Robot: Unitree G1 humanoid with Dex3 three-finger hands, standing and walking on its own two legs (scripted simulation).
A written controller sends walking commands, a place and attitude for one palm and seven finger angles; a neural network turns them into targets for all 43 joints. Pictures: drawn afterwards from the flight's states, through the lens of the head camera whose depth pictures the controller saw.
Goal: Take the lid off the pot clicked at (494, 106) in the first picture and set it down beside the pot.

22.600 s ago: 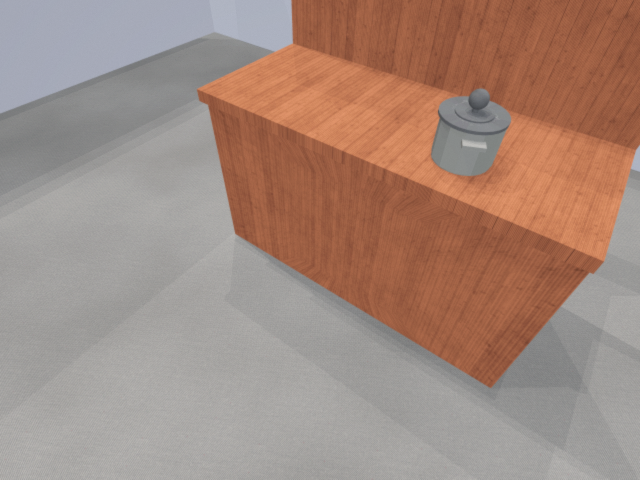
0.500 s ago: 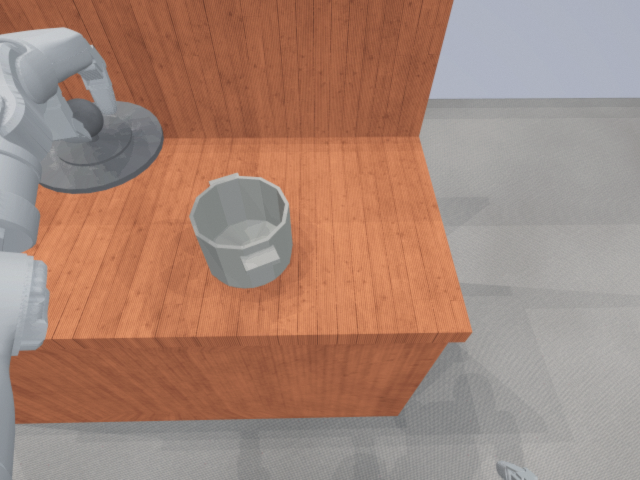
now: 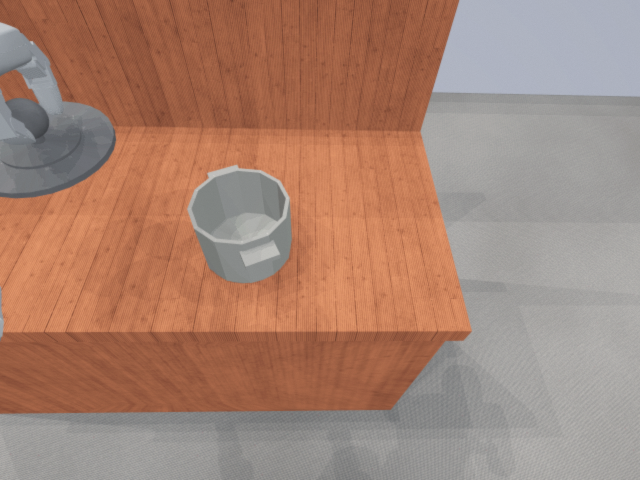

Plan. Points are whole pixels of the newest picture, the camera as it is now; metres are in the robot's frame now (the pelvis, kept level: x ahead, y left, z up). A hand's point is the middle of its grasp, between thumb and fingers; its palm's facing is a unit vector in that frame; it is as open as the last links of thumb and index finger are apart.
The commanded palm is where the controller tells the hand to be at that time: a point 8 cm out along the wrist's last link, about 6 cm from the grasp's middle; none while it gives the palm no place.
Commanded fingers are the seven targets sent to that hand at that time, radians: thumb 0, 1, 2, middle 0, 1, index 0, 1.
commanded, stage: move the lid sideways beside the pot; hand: left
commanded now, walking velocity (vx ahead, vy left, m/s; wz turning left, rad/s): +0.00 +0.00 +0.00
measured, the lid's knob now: (24, 119) +0.48 +0.34 +0.18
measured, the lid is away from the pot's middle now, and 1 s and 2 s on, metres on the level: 0.22 0.23 0.23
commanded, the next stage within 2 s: lower the lid onto the table in 0.30 s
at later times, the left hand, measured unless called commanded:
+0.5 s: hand out of the picture +0.46 +0.35 +0.21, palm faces -0.30 -0.10 -0.95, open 7.4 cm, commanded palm +0.47 +0.34 +0.28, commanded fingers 0.00 0.64 0.96 -0.91 -1.05 -0.90 -1.06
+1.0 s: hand (17, 135) +0.46 +0.34 +0.18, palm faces -0.37 -0.10 -0.92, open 7.4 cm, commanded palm +0.49 +0.34 +0.25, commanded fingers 0.00 0.64 0.96 -0.91 -1.05 -0.90 -1.06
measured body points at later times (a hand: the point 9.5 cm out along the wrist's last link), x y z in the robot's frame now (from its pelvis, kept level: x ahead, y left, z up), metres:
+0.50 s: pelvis +0.01 +0.00 +0.00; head +0.07 +0.01 +0.44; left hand +0.47 +0.35 +0.26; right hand +0.07 -0.27 -0.13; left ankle -0.02 +0.05 -0.74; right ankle -0.01 -0.15 -0.74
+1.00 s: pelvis +0.00 +0.00 +0.00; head +0.07 +0.01 +0.44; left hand +0.48 +0.34 +0.23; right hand +0.05 -0.28 -0.13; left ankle -0.02 +0.05 -0.74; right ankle -0.01 -0.15 -0.74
